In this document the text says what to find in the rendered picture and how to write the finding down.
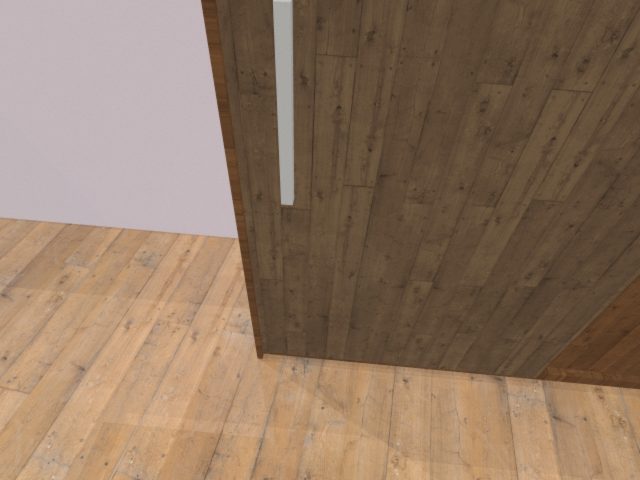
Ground wardrobe door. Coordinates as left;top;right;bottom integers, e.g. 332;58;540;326
216;0;640;378
547;275;640;376

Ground handle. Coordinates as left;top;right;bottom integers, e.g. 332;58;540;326
273;0;294;205

